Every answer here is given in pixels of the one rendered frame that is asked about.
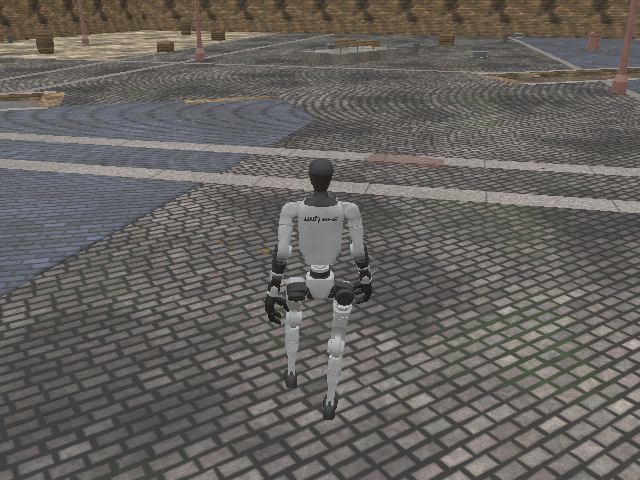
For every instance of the right robot upper arm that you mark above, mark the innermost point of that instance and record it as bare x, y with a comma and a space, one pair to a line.
351, 212

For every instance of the humanoid robot head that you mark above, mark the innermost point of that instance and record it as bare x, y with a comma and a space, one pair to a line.
320, 173

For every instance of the left robot upper arm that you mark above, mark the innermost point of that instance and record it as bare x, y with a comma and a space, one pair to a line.
288, 212

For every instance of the robot left forearm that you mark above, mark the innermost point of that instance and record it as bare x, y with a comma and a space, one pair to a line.
276, 275

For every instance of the robot right hand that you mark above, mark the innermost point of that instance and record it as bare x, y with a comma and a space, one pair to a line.
366, 288

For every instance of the robot left shin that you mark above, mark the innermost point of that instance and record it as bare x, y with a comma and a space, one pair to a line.
291, 343

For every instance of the robot right forearm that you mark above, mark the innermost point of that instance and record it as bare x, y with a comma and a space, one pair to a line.
362, 263

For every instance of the robot left hand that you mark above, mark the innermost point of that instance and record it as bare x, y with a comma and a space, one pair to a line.
269, 308

